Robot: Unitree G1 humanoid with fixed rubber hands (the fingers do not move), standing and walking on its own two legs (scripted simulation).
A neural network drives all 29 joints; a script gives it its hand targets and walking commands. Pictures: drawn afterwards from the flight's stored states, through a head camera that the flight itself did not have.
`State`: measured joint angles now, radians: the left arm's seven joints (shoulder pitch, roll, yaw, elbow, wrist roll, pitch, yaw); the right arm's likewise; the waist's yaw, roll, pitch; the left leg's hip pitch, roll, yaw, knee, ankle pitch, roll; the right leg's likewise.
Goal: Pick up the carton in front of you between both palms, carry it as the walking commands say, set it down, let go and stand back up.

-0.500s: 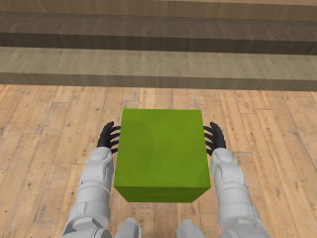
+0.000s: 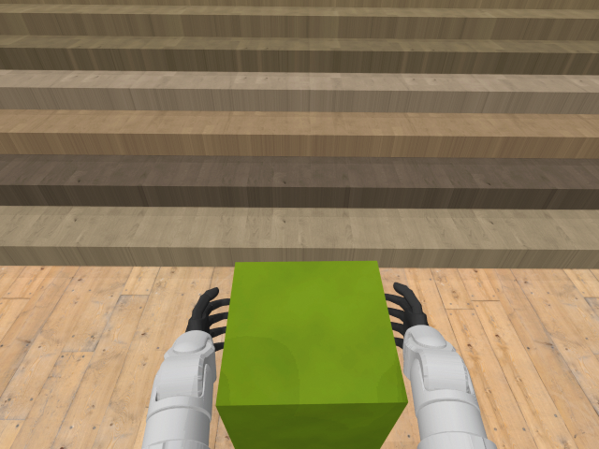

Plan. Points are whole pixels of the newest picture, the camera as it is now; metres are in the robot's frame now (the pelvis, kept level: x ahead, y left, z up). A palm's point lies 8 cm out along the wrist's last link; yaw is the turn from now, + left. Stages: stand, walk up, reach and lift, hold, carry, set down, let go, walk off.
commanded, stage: reach and lift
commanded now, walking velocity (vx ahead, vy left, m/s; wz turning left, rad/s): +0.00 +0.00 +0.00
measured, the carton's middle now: (306, 364) +0.29 +0.00 -0.05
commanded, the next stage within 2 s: hold in 0.94 s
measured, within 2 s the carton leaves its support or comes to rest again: neither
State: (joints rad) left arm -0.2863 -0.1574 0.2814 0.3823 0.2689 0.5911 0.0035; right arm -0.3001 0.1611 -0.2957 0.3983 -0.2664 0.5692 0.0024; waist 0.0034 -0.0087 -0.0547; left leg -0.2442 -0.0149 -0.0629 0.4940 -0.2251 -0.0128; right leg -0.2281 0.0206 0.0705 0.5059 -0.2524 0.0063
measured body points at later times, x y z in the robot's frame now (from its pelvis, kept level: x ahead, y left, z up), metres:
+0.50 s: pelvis +0.00 +0.00 +0.01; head -0.02 +0.01 +0.45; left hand +0.31 +0.15 +0.03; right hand +0.31 -0.15 +0.03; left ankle +0.03 +0.13 -0.74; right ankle +0.01 -0.12 -0.74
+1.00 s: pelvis +0.01 +0.00 +0.01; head -0.02 +0.00 +0.46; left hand +0.31 +0.15 +0.04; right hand +0.31 -0.15 +0.04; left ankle +0.03 +0.13 -0.74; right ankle +0.01 -0.12 -0.74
